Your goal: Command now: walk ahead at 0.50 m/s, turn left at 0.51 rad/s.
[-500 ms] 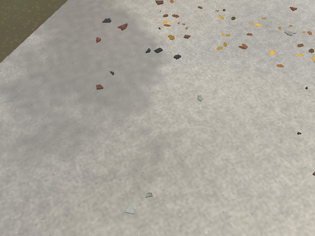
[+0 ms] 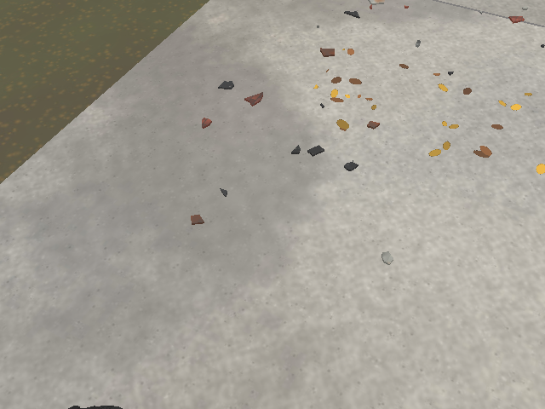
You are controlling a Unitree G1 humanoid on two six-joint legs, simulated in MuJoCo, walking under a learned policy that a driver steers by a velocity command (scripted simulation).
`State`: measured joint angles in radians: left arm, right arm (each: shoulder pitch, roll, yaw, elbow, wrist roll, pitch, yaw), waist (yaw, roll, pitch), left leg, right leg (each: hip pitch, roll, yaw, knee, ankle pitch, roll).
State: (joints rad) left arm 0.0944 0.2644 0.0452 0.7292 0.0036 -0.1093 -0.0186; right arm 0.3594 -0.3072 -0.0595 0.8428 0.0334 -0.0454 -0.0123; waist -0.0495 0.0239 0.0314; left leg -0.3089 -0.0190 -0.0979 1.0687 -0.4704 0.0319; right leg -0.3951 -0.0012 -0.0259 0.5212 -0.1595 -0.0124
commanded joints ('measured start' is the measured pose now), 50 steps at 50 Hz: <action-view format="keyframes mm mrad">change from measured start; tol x32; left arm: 1 122 101 33 -4 4 1 4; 50 -27 99 20 45 4 76 10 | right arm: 1 -50 -113 -33 -101 -4 -11 -2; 50 -114 -72 0 -40 -44 61 -9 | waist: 1 88 -112 -67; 22 -24 235 -235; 50 32 -95 -123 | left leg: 1 -407 120 -30 141 127 -10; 20 -10 -19 221 -474 296 105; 23 708 396 -721 -719 356 421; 32 111 207 -43 -777 1057 240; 50 67 31 15 -627 286 7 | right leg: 1 392 -295 347 -281 -56 -145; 15 413 -280 -116 -369 252 -134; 20 451 -265 -206 39 794 -72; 23 -301 37 42 878 -496 57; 24 -362 -23 103 895 -413 43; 43 32 -52 53 -22 83 26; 46 371 -208 195 -26 719 -111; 50 253 -133 153 -45 347 -94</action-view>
